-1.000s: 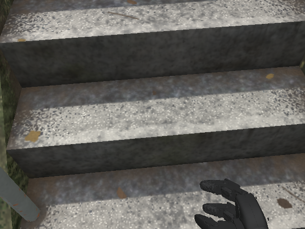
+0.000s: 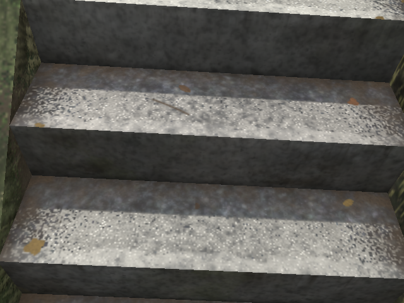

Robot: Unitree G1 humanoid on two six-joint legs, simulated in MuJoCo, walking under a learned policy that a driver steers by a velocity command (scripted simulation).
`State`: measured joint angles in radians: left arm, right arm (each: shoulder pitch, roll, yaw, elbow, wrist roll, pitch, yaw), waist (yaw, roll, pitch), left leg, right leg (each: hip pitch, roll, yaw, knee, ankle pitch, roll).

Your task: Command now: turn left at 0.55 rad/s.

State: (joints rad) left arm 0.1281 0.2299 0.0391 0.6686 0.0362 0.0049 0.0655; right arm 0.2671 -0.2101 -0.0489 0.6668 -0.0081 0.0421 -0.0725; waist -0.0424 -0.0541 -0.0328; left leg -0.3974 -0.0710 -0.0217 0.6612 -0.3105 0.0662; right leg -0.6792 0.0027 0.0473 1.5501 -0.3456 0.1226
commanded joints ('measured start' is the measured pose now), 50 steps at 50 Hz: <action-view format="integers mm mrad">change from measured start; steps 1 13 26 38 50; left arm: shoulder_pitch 37 121 188 99 75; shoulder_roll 20 124 77 -11 70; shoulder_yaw -19 50 46 1 23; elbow -96 -70 -10 -64 -98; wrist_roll -2 36 -21 -30 -12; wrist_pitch -7 4 41 5 13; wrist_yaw -10 -3 19 11 -23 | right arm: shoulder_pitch -116 81 -103 -166 -87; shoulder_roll -119 -80 4 -94 -122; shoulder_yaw -18 -10 41 12 -28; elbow -129 -108 -43 -91 -76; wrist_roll -5 13 33 2 -2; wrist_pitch -8 -38 -38 -43 -37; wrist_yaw -27 32 28 -35 21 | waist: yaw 71 25 89 100 44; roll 118 -122 -107 137 114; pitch -78 -277 54 13 -77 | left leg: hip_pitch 206 -233 77 173 159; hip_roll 226 -39 76 342 365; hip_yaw -385 -207 74 -136 131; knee -221 709 -30 -276 -29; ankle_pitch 311 -379 -63 138 332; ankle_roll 213 -151 -148 155 12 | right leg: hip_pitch -152 652 367 -203 349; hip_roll -1 -470 -172 -10 -5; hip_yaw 26 465 182 73 -113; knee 41 -1085 -1266 219 -1007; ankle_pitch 51 835 29 -21 115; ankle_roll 7 -417 -347 -16 -156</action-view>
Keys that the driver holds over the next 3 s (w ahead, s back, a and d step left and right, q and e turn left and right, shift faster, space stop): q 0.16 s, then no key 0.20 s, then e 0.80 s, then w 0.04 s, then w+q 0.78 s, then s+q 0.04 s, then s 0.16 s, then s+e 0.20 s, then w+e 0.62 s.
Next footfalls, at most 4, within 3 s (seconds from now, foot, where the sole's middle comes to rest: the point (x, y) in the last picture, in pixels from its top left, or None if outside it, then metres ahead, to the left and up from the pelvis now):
0.22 right None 0.08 -0.14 -0.76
0.58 left None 0.06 0.10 -0.76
1.02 right None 0.07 -0.17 -0.76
1.48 left None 0.08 0.07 -0.76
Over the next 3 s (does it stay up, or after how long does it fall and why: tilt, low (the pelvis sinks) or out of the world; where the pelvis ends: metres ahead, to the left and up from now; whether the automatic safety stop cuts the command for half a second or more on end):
stays up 0.58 -0.06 0.38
